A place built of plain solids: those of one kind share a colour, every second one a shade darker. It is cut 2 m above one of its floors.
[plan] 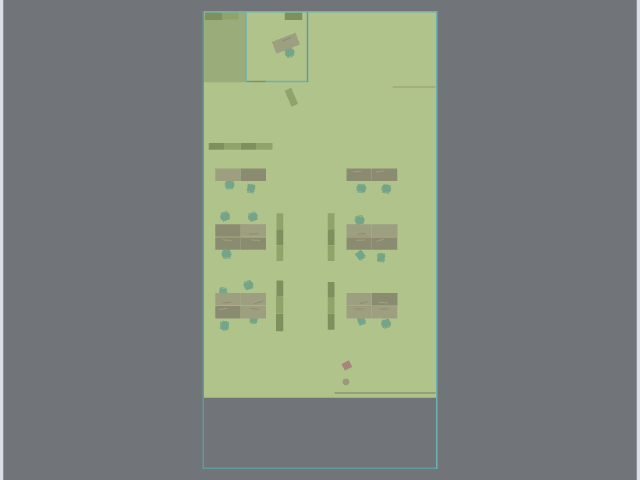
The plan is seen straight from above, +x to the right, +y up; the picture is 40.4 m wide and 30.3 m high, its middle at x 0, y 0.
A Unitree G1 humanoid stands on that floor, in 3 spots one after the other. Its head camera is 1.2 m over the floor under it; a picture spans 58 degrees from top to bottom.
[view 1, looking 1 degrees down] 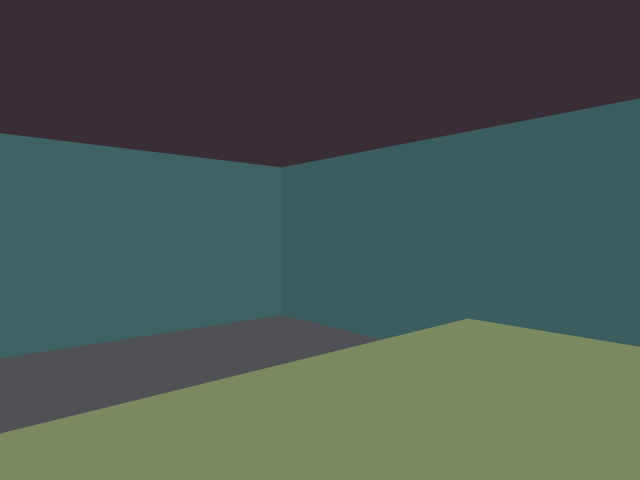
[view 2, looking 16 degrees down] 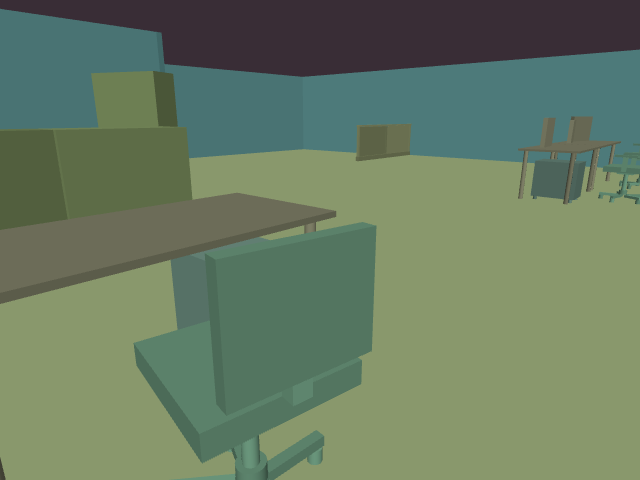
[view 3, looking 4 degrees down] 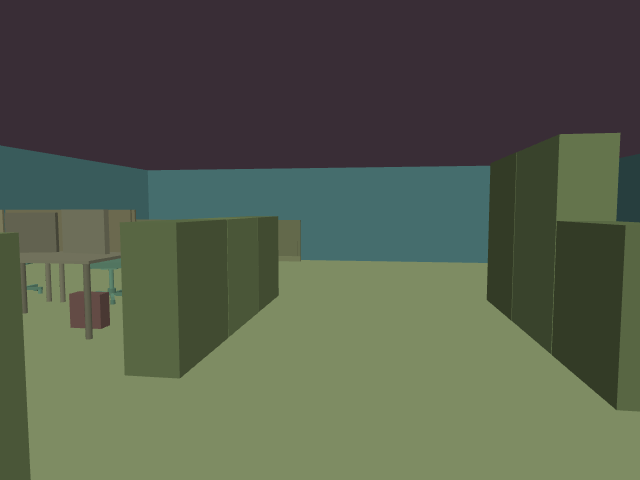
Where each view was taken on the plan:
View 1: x -1.82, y -6.77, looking -131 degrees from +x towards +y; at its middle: wall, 8.39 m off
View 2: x -5.04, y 2.36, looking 42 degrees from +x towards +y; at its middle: officechair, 0.93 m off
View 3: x -0.91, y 0.19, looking -82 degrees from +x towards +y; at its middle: wall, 14.72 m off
